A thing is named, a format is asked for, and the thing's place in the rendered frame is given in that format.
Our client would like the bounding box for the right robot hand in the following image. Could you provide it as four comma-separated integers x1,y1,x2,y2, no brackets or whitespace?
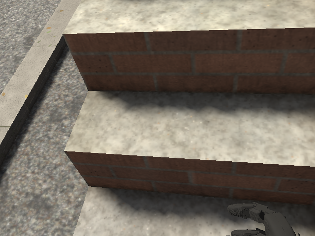
226,202,300,236

